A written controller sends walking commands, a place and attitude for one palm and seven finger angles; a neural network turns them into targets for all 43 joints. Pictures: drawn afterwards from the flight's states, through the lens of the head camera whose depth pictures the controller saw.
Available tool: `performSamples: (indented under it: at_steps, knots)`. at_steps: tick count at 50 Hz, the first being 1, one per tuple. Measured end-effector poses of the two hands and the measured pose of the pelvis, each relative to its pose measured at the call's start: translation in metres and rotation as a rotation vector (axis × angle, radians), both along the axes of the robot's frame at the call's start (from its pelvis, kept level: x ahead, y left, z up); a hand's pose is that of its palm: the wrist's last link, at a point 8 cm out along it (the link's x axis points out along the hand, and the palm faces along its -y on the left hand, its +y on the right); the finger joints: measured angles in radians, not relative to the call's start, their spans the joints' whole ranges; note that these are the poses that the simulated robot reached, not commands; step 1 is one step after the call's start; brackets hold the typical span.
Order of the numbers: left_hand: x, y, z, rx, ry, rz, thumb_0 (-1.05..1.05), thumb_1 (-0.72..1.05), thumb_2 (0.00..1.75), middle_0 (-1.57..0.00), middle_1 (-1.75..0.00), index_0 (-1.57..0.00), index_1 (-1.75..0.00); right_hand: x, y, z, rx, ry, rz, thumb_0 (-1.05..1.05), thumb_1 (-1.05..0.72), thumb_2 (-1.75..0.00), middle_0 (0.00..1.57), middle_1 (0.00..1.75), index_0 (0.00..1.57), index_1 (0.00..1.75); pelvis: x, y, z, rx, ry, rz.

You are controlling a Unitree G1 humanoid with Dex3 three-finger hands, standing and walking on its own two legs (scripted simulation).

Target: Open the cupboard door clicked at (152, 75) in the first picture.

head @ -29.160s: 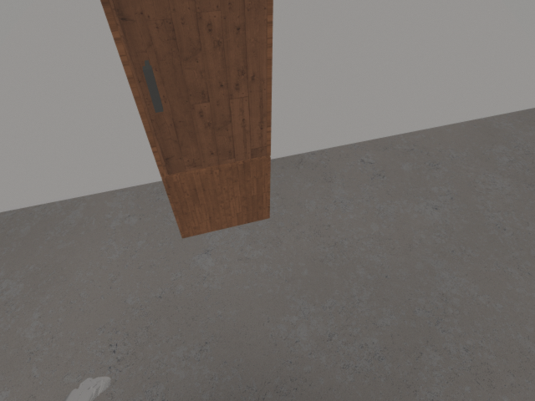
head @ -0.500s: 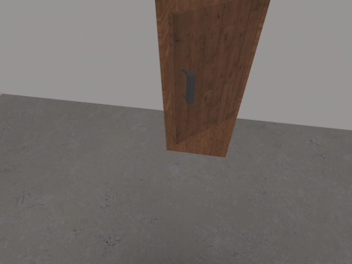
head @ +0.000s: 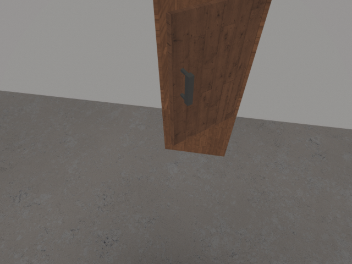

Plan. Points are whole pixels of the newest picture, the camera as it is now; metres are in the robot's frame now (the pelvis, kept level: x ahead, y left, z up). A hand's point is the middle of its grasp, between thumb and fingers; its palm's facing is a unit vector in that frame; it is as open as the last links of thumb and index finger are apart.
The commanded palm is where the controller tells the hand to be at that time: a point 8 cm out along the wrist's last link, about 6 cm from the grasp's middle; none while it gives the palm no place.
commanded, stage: look to check the result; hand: left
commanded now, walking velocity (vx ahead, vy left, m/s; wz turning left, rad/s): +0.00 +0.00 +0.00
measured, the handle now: (185, 87) +0.67 +0.00 +0.00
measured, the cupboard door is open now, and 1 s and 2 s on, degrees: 40 40 40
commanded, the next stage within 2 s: walk to a spot facing it in 0.26 s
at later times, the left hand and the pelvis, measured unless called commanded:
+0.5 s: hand out of the picture +0.09 +0.23 -0.16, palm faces -0.01 -0.95 -0.32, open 7.4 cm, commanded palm none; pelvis +0.02 +0.00 +0.00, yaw -1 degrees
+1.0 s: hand out of the picture +0.08 +0.15 -0.16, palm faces -0.23 -0.94 -0.27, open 7.4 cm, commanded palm none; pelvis +0.01 -0.04 +0.00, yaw -18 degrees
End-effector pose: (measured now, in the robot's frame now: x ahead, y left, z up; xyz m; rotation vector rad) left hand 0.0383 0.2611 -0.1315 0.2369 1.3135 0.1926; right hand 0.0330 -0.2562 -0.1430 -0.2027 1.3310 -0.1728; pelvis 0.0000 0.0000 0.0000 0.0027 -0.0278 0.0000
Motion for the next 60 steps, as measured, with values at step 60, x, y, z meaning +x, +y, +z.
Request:
performSamples:
  at_steps: [60]
  knots:
    - [0.094, -0.048, -0.008, -0.031, 0.050, -0.327, 0.00, 0.90, 0.90, -0.20, -0.30, -0.20, -0.30, 0.007, -0.036, 0.021, -0.068, -0.200, -0.374, 0.00, -0.90, -0.90, 0.20, 0.30, 0.20, 0.30, 0.022, -0.013, -0.001, 0.028, 0.058, -0.431]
